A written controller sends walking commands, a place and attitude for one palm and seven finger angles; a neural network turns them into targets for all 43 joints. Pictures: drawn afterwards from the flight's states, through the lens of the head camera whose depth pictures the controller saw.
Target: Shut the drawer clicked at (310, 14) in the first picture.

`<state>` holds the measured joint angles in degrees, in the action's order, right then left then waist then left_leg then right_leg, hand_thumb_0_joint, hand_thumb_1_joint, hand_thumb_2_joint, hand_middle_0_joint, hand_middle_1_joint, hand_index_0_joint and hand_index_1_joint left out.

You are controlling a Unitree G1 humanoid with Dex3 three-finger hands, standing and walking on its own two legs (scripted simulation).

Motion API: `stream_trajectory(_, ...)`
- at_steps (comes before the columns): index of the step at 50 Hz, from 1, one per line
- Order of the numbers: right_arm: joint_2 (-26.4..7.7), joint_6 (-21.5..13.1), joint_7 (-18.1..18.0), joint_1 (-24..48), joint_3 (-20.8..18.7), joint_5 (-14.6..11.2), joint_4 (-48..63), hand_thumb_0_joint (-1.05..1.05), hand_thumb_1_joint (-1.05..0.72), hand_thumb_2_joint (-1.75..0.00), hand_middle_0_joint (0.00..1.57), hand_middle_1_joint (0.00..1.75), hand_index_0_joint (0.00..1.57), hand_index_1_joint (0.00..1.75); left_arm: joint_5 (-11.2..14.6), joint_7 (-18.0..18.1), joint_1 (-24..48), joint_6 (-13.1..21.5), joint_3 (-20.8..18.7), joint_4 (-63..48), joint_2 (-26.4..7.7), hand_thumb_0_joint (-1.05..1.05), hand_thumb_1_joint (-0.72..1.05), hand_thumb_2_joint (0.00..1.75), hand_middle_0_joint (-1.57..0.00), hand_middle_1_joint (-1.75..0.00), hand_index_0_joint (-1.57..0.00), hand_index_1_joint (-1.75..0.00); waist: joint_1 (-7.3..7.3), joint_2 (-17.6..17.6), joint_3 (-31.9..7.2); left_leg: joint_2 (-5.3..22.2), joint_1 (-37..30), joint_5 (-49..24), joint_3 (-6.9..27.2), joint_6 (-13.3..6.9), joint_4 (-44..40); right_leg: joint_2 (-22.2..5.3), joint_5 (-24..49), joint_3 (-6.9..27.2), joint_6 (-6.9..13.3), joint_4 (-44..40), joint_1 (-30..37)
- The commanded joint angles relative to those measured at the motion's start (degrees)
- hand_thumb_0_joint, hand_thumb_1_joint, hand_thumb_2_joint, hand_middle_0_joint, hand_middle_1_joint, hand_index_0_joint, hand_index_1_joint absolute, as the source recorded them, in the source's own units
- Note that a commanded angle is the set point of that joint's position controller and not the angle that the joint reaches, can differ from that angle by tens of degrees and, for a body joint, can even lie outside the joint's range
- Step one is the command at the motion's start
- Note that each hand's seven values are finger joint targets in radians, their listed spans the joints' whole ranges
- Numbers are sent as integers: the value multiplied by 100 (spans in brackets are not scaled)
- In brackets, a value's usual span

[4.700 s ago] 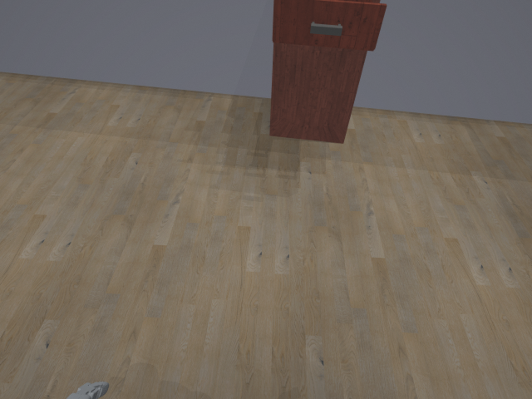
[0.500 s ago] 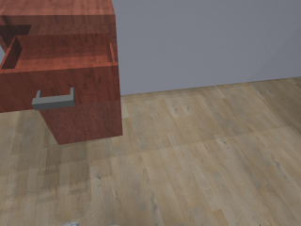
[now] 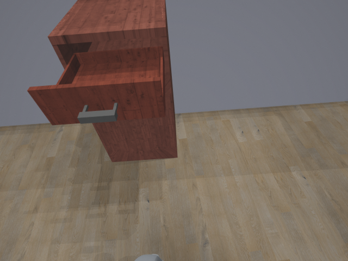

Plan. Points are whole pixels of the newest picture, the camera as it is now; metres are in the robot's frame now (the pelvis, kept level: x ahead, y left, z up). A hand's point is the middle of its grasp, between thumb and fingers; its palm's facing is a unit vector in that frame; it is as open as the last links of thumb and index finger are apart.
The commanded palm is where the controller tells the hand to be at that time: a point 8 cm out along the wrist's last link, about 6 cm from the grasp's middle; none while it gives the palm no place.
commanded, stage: take the last steps up to it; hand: left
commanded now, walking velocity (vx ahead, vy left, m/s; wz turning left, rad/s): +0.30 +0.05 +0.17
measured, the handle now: (99, 111) +0.55 +0.29 +0.01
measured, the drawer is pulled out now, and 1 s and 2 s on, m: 0.30 0.30 0.30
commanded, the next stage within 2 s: come to a stop and stand still in 1.02 s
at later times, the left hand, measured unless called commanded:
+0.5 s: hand out of the picture -0.03 +0.24 -0.17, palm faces +0.12 -0.98 -0.17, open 7.4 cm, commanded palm none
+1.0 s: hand (123, 210) +0.29 +0.19 -0.16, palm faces +0.08 -0.97 -0.21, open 7.2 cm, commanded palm none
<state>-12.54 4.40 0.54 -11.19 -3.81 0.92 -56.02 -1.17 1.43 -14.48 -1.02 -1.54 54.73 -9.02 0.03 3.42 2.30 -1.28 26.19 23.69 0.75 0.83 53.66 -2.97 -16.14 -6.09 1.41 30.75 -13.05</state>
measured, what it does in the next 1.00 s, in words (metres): walks ahead: left foot, then right foot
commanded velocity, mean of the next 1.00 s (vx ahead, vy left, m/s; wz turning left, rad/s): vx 0.27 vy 0.00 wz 0.01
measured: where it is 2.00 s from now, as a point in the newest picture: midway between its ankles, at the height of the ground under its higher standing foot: outside the picture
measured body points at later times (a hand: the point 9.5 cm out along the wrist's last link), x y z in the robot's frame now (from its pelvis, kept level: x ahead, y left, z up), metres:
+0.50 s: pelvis +0.03 +0.06 +0.01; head +0.03 +0.08 +0.46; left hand -0.03 +0.29 -0.16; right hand +0.06 -0.17 -0.14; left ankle -0.03 +0.14 -0.74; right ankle +0.04 -0.08 -0.67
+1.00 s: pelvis +0.20 +0.01 +0.00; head +0.22 +0.00 +0.45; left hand +0.29 +0.24 -0.14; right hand +0.17 -0.21 -0.17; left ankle +0.14 +0.15 -0.65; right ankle +0.25 -0.06 -0.74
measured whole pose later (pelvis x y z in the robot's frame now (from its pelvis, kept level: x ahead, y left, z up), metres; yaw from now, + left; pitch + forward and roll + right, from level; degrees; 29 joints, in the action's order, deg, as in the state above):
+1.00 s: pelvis +0.20 +0.01 +0.00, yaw +3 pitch -2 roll +0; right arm -8.7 -0.9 -1.0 -19.0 -2.6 1.0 -64.1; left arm -0.3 1.2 -8.3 3.8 -2.9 58.4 -8.3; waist 2.3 2.0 4.4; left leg 5.7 23.9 21.4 -2.7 -0.2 66.9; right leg -0.2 -11.9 -9.3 4.2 29.5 -16.4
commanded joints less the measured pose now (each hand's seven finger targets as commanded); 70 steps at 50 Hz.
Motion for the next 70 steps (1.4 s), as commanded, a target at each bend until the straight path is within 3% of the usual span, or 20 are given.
stream_trajectory(1,-360,-106,24,-137,-121,19,233,0,-90,-90,20,30,20,30,-5,89,111,191,-251,-361,-998,0,90,90,-20,-30,-20,-30,85,-1157,53,258,283,-293,32,144,1111,-1313,1027,992,467,-1569,15)
stream_trajectory(10,-174,-341,111,460,-31,42,327,0,-90,-90,20,30,20,30,-90,-13,-993,340,-310,254,-1150,0,90,90,-20,-30,-20,-30,-477,-1192,114,448,98,246,-442,66,-1067,-1665,-1100,1540,713,-2150,849)
stream_trajectory(15,-82,-502,21,-658,46,14,-144,0,-90,-90,20,30,20,30,-2,-73,-547,264,-301,396,-1081,0,90,90,-20,-30,-20,-30,54,-889,-80,219,-2213,-623,-858,-67,-3024,-1058,-1519,709,294,-1484,-490)
stream_trajectory(16,-315,-550,-47,-1029,7,6,-265,0,-90,-90,20,30,20,30,34,-104,-444,238,-251,366,-882,0,90,90,-20,-30,-20,-30,236,-210,-142,568,-2889,-322,-365,-156,-3345,-798,-1537,398,73,-841,-1162)
stream_trajectory(17,-768,-571,-93,-1427,-95,59,-347,0,-90,-90,20,30,20,30,47,-143,-306,216,-178,232,-543,0,90,90,-20,-30,-20,-30,432,1181,31,1694,-3077,961,1314,-559,-4094,-221,-1456,-200,-193,523,-2086)
stream_trajectory(18,-1076,-552,-128,-1693,-141,73,-353,0,-90,-90,20,30,20,30,-5,-148,105,226,-147,3,-466,0,90,90,-20,-30,-20,-30,575,1509,442,2401,-2774,1566,2239,-998,-4779,-13,-1504,-221,-209,1625,-2682)
stream_trajectory(21,-633,-621,-181,-1126,0,53,-312,0,-90,-90,20,30,20,30,-80,-217,232,192,-214,140,-578,0,90,90,-20,-30,-20,-30,291,746,965,2102,-1914,1162,1601,-1033,-4862,-374,-698,387,-104,2847,-2708)
stream_trajectory(24,-362,-778,-211,-1132,83,19,-355,0,-90,-90,20,30,20,30,-56,-269,-102,221,-189,364,-422,0,90,90,-20,-30,-20,-30,74,219,675,1614,-2317,-1137,614,-903,-4598,-357,133,320,-227,3011,-2557)
stream_trajectory(27,-320,-857,-249,-1416,100,-11,-511,0,-90,-90,20,30,20,30,-21,-244,9,189,-198,352,-441,0,90,90,-20,-30,-20,-30,53,213,389,1637,-2782,-2727,272,-1001,-4372,-365,264,304,-309,2932,-2663)
stream_trajectory(35,-227,-846,-260,-1946,94,79,-890,0,-90,-90,20,30,20,30,20,-258,1192,225,-152,-50,-311,0,90,90,-20,-30,-20,-30,339,396,760,1761,-2842,-3667,-51,-974,-4060,-243,287,15,-119,1164,-2297)
stream_trajectory(39,-426,-821,-257,-1666,61,37,-907,0,-90,-90,20,30,20,30,14,-229,44,327,-240,272,-492,0,90,90,-20,-30,-20,-30,-272,222,157,1587,-2389,-4853,-420,-715,-2661,192,579,-233,129,209,-140)
stream_trajectory(40,-368,-827,-220,-1636,73,5,-886,0,-90,-90,20,30,20,30,-14,-191,-768,389,-321,507,-799,0,90,90,-20,-30,-20,-30,-636,-240,-346,1290,-1697,-4273,-520,-514,-1557,65,908,72,238,-86,1214)
stream_trajectory(42,-23,-820,-167,-1853,109,-97,-645,0,-90,-90,20,30,20,30,60,-98,-1728,458,-514,763,-1674,0,90,90,-20,-30,-20,-30,-689,-1797,-1449,149,130,900,-552,-173,1744,-2325,2030,3327,1231,-1160,2598)
stream_trajectory(45,90,-708,-142,-1177,43,-38,-574,0,-90,-90,20,30,20,30,88,-30,-328,419,-358,431,-1061,0,90,90,-20,-30,-20,-30,-274,-584,-206,816,349,0,-12,-231,2181,-1921,596,2356,1048,-1669,626)
stream_trajectory(50,369,-483,-107,-1439,102,41,-638,0,-90,-90,20,30,20,30,1,5,12,510,-166,431,-568,0,90,90,-20,-30,-20,-30,230,-772,-6,902,-336,-439,-333,44,648,-1272,1772,790,761,-1831,-506)
stream_trajectory(58,281,-564,-96,-327,183,-7,-334,0,-90,-90,20,30,20,30,4,-5,-279,446,-139,607,-629,0,90,90,-20,-30,-20,-30,-50,-901,-56,656,-712,-817,-474,204,-1578,-1124,2663,843,746,-1474,175)
stream_trajectory(61,14,-642,-162,-649,202,-28,-494,0,-90,-90,20,30,20,30,57,59,-288,333,-57,663,-518,0,90,90,-20,-30,-20,-30,79,-357,-412,785,-2129,-3016,-295,148,-3023,-586,2396,498,215,-625,-14)
stream_trajectory(63,-434,-641,-238,-535,153,-39,-454,0,-90,-90,20,30,20,30,100,116,-624,235,-1,718,-336,0,90,90,-20,-30,-20,-30,-52,353,-575,1712,-2360,-5113,290,-350,-2924,-244,707,342,-163,-553,-76)
stream_trajectory(67,-526,-488,-363,-315,86,-58,-378,0,-90,-90,20,30,20,30,54,102,-636,-5,-62,705,-540,0,90,90,-20,-30,-20,-30,-5,992,13,2080,-1894,-5370,623,-814,-3593,-34,-974,263,-285,752,-342)
stream_trajectory(70,-613,-428,-450,-232,-3,-32,-270,0,-90,-90,20,30,20,30,8,82,-669,-134,-174,592,-591,0,90,90,-20,-30,-20,-30,-17,520,-218,2339,-1895,-5402,639,-1221,-3461,-4,-1529,699,-250,2408,-835)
